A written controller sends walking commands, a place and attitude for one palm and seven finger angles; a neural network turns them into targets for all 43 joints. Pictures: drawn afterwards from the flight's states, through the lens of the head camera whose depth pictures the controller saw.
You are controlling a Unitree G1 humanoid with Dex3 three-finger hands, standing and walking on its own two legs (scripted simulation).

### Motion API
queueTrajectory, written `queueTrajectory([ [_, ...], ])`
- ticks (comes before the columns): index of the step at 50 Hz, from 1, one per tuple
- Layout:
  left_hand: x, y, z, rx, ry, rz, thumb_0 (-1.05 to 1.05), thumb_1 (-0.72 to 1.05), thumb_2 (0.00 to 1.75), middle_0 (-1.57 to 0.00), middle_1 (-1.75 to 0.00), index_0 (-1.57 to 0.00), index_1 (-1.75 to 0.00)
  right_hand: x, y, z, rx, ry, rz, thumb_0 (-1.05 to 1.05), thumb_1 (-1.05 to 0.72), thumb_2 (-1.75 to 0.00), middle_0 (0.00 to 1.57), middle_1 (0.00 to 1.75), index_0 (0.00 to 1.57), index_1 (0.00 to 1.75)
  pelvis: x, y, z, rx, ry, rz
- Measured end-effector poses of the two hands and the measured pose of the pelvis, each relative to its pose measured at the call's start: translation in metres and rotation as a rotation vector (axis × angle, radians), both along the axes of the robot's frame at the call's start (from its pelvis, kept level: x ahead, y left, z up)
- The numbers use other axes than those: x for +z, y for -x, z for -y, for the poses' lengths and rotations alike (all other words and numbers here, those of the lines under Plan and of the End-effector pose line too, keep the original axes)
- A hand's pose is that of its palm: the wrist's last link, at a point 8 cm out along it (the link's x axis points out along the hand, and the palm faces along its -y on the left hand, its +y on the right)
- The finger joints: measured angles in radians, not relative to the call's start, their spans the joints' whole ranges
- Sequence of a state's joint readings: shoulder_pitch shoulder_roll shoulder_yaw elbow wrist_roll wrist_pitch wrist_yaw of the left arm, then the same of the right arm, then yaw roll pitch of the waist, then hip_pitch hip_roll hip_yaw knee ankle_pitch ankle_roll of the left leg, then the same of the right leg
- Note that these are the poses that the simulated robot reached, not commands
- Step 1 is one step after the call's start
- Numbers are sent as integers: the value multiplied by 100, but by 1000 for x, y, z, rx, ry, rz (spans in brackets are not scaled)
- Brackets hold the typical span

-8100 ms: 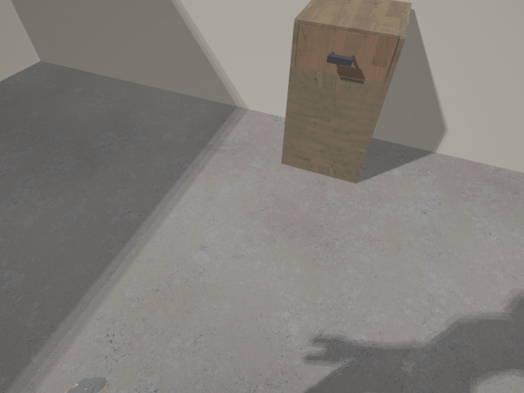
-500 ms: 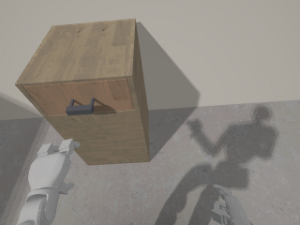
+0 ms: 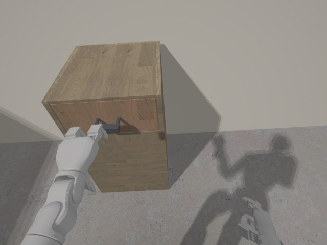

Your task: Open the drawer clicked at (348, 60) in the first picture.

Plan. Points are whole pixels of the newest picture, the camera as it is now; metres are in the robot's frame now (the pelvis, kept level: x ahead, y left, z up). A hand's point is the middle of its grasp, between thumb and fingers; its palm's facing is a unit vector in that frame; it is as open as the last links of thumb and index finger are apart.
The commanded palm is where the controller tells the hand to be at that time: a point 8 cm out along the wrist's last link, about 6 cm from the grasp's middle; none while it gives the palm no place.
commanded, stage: raise the hand with hooked fingers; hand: left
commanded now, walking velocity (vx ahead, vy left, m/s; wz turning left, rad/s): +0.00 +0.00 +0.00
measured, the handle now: (107, 124) +0.54 +0.30 -0.08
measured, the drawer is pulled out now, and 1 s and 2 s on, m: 0.00 0.00 0.00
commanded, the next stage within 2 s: move the hooked fingers above the handle in 0.54 s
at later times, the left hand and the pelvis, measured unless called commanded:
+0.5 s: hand (76, 148) +0.32 +0.27 +0.07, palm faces +0.06 -0.09 -0.99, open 13.8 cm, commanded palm +0.29 +0.27 +0.13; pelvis +0.02 +0.03 +0.01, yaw +1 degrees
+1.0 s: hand (83, 140) +0.35 +0.27 +0.06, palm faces +0.00 -0.04 -1.00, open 13.8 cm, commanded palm +0.34 +0.28 +0.11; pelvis +0.02 +0.00 +0.00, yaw +1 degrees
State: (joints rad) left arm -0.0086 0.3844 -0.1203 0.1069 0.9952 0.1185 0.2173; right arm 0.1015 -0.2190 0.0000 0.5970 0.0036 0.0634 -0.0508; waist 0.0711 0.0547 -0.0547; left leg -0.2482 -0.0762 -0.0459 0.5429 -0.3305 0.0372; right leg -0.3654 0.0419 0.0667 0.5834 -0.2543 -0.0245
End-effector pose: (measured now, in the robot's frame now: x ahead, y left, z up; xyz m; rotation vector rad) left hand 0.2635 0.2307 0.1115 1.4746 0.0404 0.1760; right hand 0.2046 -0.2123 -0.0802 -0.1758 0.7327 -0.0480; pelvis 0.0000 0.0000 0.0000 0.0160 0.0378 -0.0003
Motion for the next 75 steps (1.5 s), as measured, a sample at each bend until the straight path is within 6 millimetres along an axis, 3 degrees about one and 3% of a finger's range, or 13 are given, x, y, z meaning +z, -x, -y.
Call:
queueTrajectory([
  [6,19,-12,-26,35,-21,14,0,-48,31,-32,-119,-32,-120,5,-4,-32,53,-27,-1,1,-91,-90,20,30,20,30,4,0,-12,9,10,25],
  [11,25,-25,-43,54,-14,-26,0,-49,30,-31,-119,-32,-120,0,3,-40,69,-20,-51,1,-91,-90,20,30,20,30,6,-3,-20,19,17,23],
  [19,9,-28,-40,-47,13,-100,0,-49,30,-31,-120,-32,-120,-11,21,-27,47,19,-150,1,-91,-90,20,30,20,30,8,-12,-29,17,25,5],
  [24,13,-28,-42,-72,1,-44,0,-49,30,-32,-120,-32,-121,-16,25,-19,36,36,-199,1,-91,-90,20,30,20,30,8,-17,-30,19,26,-11],
  [32,23,-36,-50,21,-7,-10,0,-49,30,-31,-120,-32,-121,-19,13,-16,37,8,-199,1,-91,-90,20,30,20,30,9,-22,-25,28,26,-29],
  [40,5,-47,-34,1,-16,-110,0,-49,30,-31,-120,-32,-121,-13,-4,-11,47,8,-155,1,-91,-90,20,30,20,30,8,-22,-13,29,20,-34],
  [46,3,-61,-31,-22,-34,-96,0,-49,30,-32,-120,-32,-121,-14,-2,4,26,31,-152,1,-91,-90,20,30,20,30,7,-21,-2,28,17,-52],
  [55,-9,-81,-47,43,-57,-148,0,-49,30,-31,-120,-32,-121,-26,27,35,-47,70,-230,1,-91,-90,20,30,20,30,2,-19,8,26,16,-100],
  [62,-20,-94,-38,-30,-43,-152,0,-49,30,-32,-120,-32,-120,-35,59,54,-112,103,-304,1,-91,-90,20,30,20,30,-2,-18,8,19,16,-134],
  [66,-22,-105,-39,-42,-49,-117,0,-49,30,-32,-120,-32,-121,-39,77,58,-140,109,-338,1,-91,-90,20,30,20,30,-6,-14,6,14,14,-153],
  [75,-33,-123,-61,38,-66,-149,0,-49,30,-31,-120,-32,-120,-48,111,53,-177,96,-410,1,-91,-90,20,30,20,30,-10,-7,0,3,17,-195],
])
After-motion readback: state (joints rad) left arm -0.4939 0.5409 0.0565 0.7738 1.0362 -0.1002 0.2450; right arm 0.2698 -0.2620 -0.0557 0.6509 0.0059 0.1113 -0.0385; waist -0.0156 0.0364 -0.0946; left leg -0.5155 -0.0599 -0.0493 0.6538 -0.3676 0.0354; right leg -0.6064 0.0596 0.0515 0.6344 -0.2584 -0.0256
